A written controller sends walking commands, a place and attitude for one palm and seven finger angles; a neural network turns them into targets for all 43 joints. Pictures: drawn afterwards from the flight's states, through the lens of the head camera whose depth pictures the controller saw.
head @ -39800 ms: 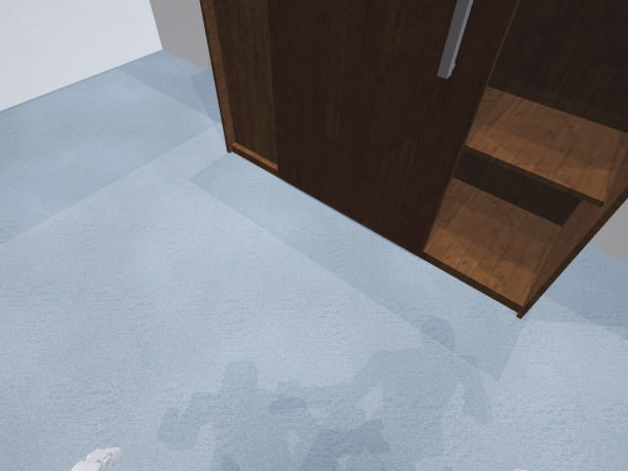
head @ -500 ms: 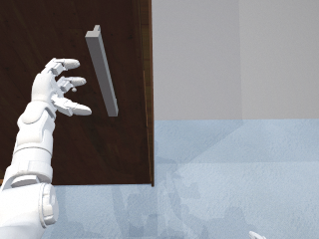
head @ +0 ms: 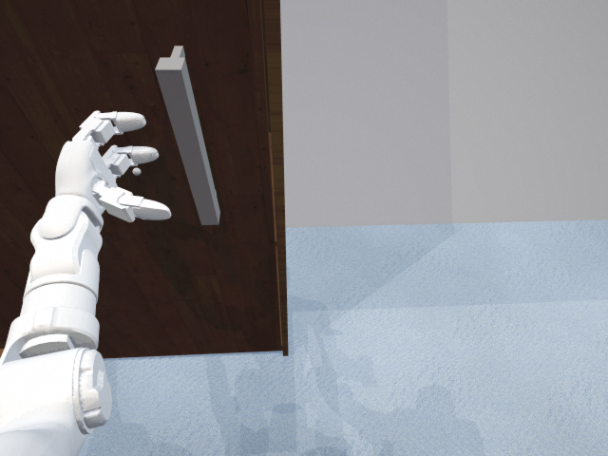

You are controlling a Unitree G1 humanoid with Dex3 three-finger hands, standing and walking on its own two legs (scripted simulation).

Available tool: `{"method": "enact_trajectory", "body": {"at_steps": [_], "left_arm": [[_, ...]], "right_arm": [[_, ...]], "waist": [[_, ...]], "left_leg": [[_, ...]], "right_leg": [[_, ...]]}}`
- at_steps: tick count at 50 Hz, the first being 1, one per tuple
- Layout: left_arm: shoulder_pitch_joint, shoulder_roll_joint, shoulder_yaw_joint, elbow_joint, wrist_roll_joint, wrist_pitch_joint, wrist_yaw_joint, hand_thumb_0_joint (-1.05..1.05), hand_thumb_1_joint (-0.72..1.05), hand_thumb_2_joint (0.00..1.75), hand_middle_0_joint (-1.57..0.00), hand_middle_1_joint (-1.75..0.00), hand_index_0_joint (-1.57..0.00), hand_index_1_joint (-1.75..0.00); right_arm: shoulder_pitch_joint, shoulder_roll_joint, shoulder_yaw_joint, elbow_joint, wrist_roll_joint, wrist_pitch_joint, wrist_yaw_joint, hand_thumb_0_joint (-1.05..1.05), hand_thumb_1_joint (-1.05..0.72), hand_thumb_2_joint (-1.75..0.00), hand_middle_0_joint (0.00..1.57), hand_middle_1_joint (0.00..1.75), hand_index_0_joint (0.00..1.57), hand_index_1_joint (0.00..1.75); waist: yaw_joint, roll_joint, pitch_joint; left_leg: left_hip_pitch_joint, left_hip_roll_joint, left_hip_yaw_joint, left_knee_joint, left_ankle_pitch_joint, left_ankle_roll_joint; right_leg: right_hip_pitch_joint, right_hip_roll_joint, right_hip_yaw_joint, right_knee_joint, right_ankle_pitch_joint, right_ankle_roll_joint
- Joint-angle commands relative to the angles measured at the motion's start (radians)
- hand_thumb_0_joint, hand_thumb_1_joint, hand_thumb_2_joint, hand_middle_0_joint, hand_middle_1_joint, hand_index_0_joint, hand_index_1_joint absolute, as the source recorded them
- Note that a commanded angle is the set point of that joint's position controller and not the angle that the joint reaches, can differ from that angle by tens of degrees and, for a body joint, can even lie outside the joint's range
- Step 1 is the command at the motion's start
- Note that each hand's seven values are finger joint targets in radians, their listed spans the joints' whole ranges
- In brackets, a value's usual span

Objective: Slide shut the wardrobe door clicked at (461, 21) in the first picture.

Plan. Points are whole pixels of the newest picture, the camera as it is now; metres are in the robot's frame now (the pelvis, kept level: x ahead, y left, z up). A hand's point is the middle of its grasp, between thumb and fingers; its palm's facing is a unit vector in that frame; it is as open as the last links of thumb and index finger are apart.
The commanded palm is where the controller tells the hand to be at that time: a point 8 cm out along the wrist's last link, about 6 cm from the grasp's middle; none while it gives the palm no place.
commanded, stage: move the hooked fingers beside the handle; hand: left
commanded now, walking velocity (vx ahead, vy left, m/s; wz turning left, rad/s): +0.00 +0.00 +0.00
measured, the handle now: (196, 146) +0.50 +0.15 +0.14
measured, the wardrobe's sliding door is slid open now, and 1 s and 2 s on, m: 0.00 0.00 0.00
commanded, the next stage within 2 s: feel for the door with the fingertips in 0.46 s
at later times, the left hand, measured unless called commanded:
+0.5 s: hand (156, 167) +0.44 +0.19 +0.16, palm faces +0.04 -1.00 +0.00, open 14.0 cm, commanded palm +0.41 +0.24 +0.15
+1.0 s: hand (176, 171) +0.43 +0.16 +0.15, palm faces +0.04 -1.00 +0.01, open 14.0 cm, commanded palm +0.41 +0.22 +0.15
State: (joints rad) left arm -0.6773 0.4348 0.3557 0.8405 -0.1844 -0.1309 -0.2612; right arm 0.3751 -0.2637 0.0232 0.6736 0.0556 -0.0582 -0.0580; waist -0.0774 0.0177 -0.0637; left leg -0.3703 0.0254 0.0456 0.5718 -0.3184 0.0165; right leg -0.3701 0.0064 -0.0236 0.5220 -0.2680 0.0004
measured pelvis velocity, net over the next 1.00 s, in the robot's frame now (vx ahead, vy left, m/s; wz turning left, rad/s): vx -0.01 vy -0.01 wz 0.00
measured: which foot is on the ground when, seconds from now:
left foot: down 0.00-1.00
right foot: down 0.00-1.00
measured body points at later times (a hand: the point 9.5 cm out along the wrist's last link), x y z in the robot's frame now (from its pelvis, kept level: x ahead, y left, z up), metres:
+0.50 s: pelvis -0.01 +0.00 +0.00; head +0.02 +0.00 +0.45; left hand +0.43 +0.24 +0.16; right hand +0.08 -0.26 -0.11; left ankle -0.02 +0.11 -0.73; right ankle -0.01 -0.12 -0.73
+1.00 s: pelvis -0.01 -0.01 +0.00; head +0.02 -0.02 +0.45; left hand +0.42 +0.22 +0.15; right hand +0.07 -0.27 -0.11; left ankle -0.02 +0.11 -0.73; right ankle -0.01 -0.12 -0.73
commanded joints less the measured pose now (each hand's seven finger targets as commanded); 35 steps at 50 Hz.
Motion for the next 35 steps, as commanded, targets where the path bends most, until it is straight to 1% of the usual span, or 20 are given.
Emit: {"method": "enact_trajectory", "body": {"at_steps": [1, 2, 4, 5, 7, 8, 11, 12, 14, 17, 20, 21, 23, 24, 27, 30, 31, 32, 33, 35], "left_arm": [[-0.466, 0.234, 0.018, -0.267, -0.012, -0.057, 0.018, 0.00, -0.50, 0.30, -0.30, -1.20, -0.30, -1.20], [-0.468, 0.211, 0.002, -0.261, -0.014, -0.052, 0.020, 0.00, -0.50, 0.30, -0.30, -1.20, -0.30, -1.20], [-0.452, 0.201, 0.005, -0.259, -0.017, -0.043, 0.024, 0.00, -0.50, 0.30, -0.30, -1.20, -0.30, -1.20], [-0.446, 0.229, 0.022, -0.265, -0.014, -0.043, 0.028, 0.00, -0.50, 0.30, -0.30, -1.20, -0.30, -1.20], [-0.456, 0.165, -0.028, -0.275, -0.012, -0.036, 0.030, 0.00, -0.50, 0.30, -0.30, -1.20, -0.30, -1.20], [-0.442, 0.162, -0.030, -0.261, -0.009, -0.030, 0.034, 0.00, -0.50, 0.30, -0.30, -1.20, -0.30, -1.20], [-0.471, 0.193, -0.008, -0.222, -0.003, -0.024, 0.049, 0.00, -0.50, 0.30, -0.30, -1.20, -0.30, -1.20], [-0.505, 0.158, -0.039, -0.232, -0.003, -0.026, 0.049, 0.00, -0.50, 0.30, -0.30, -1.20, -0.30, -1.20], [-0.549, 0.152, -0.052, -0.227, 0.003, -0.039, 0.055, 0.00, -0.50, 0.30, -0.30, -1.20, -0.30, -1.20], [-0.577, 0.138, -0.060, -0.246, 0.005, -0.062, 0.064, 0.00, -0.50, 0.30, -0.30, -1.20, -0.30, -1.20], [-0.566, 0.149, -0.054, -0.204, 0.007, -0.068, 0.069, 0.00, -0.50, 0.30, -0.30, -1.20, -0.30, -1.20], [-0.541, 0.162, -0.033, -0.162, 0.011, -0.063, 0.073, 0.00, -0.50, 0.30, -0.30, -1.20, -0.30, -1.20], [-0.530, 0.163, -0.034, -0.148, 0.015, -0.058, 0.073, 0.00, -0.50, 0.30, -0.30, -1.20, -0.30, -1.20], [-0.526, 0.176, -0.025, -0.160, 0.019, -0.060, 0.075, 0.00, -0.50, 0.30, -0.30, -1.20, -0.30, -1.20], [-0.473, 0.237, 0.033, -0.196, 0.013, -0.071, 0.075, 0.00, -0.50, 0.30, -0.30, -1.20, -0.30, -1.20], [-0.502, 0.183, -0.020, -0.201, 0.007, -0.073, 0.064, 0.00, -0.50, 0.30, -0.30, -1.20, -0.30, -1.20], [-0.496, 0.172, -0.022, -0.187, 0.003, -0.068, 0.064, 0.00, -0.50, 0.30, -0.30, -1.20, -0.30, -1.20], [-0.510, 0.183, -0.016, -0.181, 0.001, -0.065, 0.064, 0.00, -0.50, 0.30, -0.30, -1.20, -0.30, -1.20], [-0.544, 0.179, -0.025, -0.204, 0.001, -0.068, 0.063, 0.00, -0.50, 0.30, -0.30, -1.20, -0.30, -1.20], [-0.537, 0.170, -0.030, -0.213, 0.003, -0.071, 0.069, 0.00, -0.50, 0.30, -0.30, -1.20, -0.30, -1.20]], "right_arm": [[0.002, -0.152, -0.054, -0.109, 0.000, -0.042, -0.014, 0.00, -0.90, -0.90, 0.20, 0.30, 0.20, 0.30], [0.001, -0.149, -0.055, -0.107, 0.000, -0.042, -0.014, 0.00, -0.90, -0.90, 0.20, 0.30, 0.20, 0.30], [-0.005, -0.149, -0.056, -0.109, 0.001, -0.045, -0.013, 0.00, -0.90, -0.90, 0.20, 0.30, 0.20, 0.30], [-0.005, -0.152, -0.054, -0.108, 0.000, -0.041, -0.014, 0.00, -0.90, -0.90, 0.20, 0.30, 0.20, 0.30], [-0.019, -0.143, -0.051, -0.116, 0.002, -0.044, -0.010, 0.00, -0.90, -0.90, 0.20, 0.30, 0.20, 0.30], [-0.025, -0.144, -0.051, -0.115, 0.004, -0.043, -0.011, 0.00, -0.90, -0.90, 0.20, 0.30, 0.20, 0.30], [-0.025, -0.149, -0.046, -0.112, 0.003, -0.037, -0.015, 0.00, -0.90, -0.90, 0.20, 0.30, 0.20, 0.30], [-0.031, -0.145, -0.045, -0.115, 0.003, -0.039, -0.016, 0.00, -0.90, -0.90, 0.20, 0.30, 0.20, 0.30], [-0.030, -0.142, -0.045, -0.109, 0.003, -0.043, -0.017, 0.00, -0.90, -0.90, 0.20, 0.30, 0.20, 0.30], [-0.026, -0.139, -0.046, -0.104, -0.001, -0.050, -0.015, 0.00, -0.90, -0.90, 0.20, 0.30, 0.20, 0.30], [-0.021, -0.141, -0.044, -0.096, -0.001, -0.050, -0.014, 0.00, -0.90, -0.90, 0.20, 0.30, 0.20, 0.30], [-0.018, -0.144, -0.044, -0.096, -0.002, -0.050, -0.013, 0.00, -0.90, -0.90, 0.20, 0.30, 0.20, 0.30], [-0.017, -0.143, -0.044, -0.099, -0.001, -0.047, -0.012, 0.00, -0.90, -0.90, 0.20, 0.30, 0.20, 0.30], [-0.016, -0.143, -0.044, -0.103, -0.001, -0.047, -0.010, 0.00, -0.90, -0.90, 0.20, 0.30, 0.20, 0.30], [-0.012, -0.146, -0.048, -0.119, -0.004, -0.042, -0.010, 0.00, -0.90, -0.90, 0.20, 0.30, 0.20, 0.30], [-0.015, -0.141, -0.048, -0.117, 0.002, -0.040, -0.011, 0.00, -0.90, -0.90, 0.20, 0.30, 0.20, 0.30], [-0.017, -0.141, -0.047, -0.115, 0.003, -0.040, -0.012, 0.00, -0.90, -0.90, 0.20, 0.30, 0.20, 0.30], [-0.012, -0.144, -0.048, -0.110, 0.004, -0.041, -0.013, 0.00, -0.90, -0.90, 0.20, 0.30, 0.20, 0.30], [-0.014, -0.142, -0.047, -0.109, 0.003, -0.044, -0.014, 0.00, -0.90, -0.90, 0.20, 0.30, 0.20, 0.30], [-0.008, -0.141, -0.050, -0.106, 0.000, -0.045, -0.013, 0.00, -0.90, -0.90, 0.20, 0.30, 0.20, 0.30]], "waist": [[0.012, 0.087, -0.318], [0.004, 0.053, -0.318], [0.010, 0.043, -0.317], [0.018, 0.050, -0.315], [0.010, 0.044, -0.299], [0.013, 0.058, -0.290], [0.008, 0.006, -0.255], [-0.001, 0.040, -0.265], [-0.008, 0.039, -0.265], [-0.006, 0.067, -0.330], [-0.004, 0.047, -0.296], [0.004, 0.014, -0.288], [0.007, 0.019, -0.291], [0.016, 0.046, -0.297], [0.034, 0.003, -0.356], [0.008, -0.003, -0.294], [0.007, -0.005, -0.276], [0.005, 0.000, -0.276], [0.002, 0.041, -0.284], [0.003, 0.033, -0.298]], "left_leg": [[0.192, -0.005, -0.050, -0.047, 0.379, 0.008], [0.198, -0.004, -0.050, -0.047, 0.378, 0.009], [0.195, -0.005, -0.048, -0.047, 0.386, 0.009], [0.189, -0.004, -0.049, -0.045, 0.398, 0.008], [0.198, -0.004, -0.053, -0.051, 0.385, 0.005], [0.195, -0.004, -0.052, -0.050, 0.378, 0.005], [0.161, -0.005, -0.056, -0.058, 0.327, 0.007], [0.173, -0.007, -0.053, -0.056, 0.319, 0.007], [0.178, -0.007, -0.058, -0.052, 0.305, 0.005], [0.233, -0.006, -0.065, -0.042, 0.347, 0.001], [0.192, -0.009, -0.063, -0.045, 0.320, 0.002], [0.174, -0.008, -0.064, -0.049, 0.310, 0.004], [0.157, -0.013, -0.052, -0.050, 0.305, 0.006], [0.154, -0.014, -0.051, -0.050, 0.311, 0.004], [0.150, -0.016, -0.039, -0.046, 0.343, 0.011], [0.130, -0.013, -0.034, -0.051, 0.301, 0.014], [0.126, -0.014, -0.032, -0.054, 0.284, 0.016], [0.122, -0.016, -0.032, -0.056, 0.261, 0.015], [0.133, -0.018, -0.031, -0.056, 0.258, 0.015], [0.139, -0.019, -0.031, -0.050, 0.273, 0.017]], "right_leg": [[0.095, 0.020, -0.004, -0.026, 0.328, -0.026], [0.094, 0.021, -0.007, -0.027, 0.331, -0.024], [0.099, 0.019, -0.007, -0.027, 0.341, -0.024], [0.115, 0.018, -0.007, -0.025, 0.349, -0.028], [0.090, 0.017, -0.013, -0.027, 0.329, -0.025], [0.084, 0.017, -0.011, -0.027, 0.321, -0.027], [0.078, 0.016, -0.013, -0.031, 0.288, -0.025], [0.067, 0.013, -0.009, -0.030, 0.281, -0.025], [0.055, 0.012, -0.010, -0.030, 0.264, -0.025], [0.055, 0.014, -0.008, -0.023, 0.281, -0.026], [0.066, 0.014, -0.010, -0.025, 0.272, -0.027], [0.068, 0.016, -0.010, -0.022, 0.269, -0.026], [0.083, 0.013, -0.005, -0.023, 0.285, -0.025], [0.090, 0.011, -0.005, -0.019, 0.291, -0.027], [0.154, 0.014, 0.005, -0.015, 0.345, -0.023], [0.134, 0.016, 0.002, -0.028, 0.318, -0.022], [0.120, 0.018, 0.004, -0.034, 0.307, -0.020], [0.115, 0.017, 0.006, -0.039, 0.288, -0.018], [0.110, 0.015, 0.010, -0.040, 0.282, -0.020], [0.119, 0.016, 0.009, -0.040, 0.291, -0.021]]}}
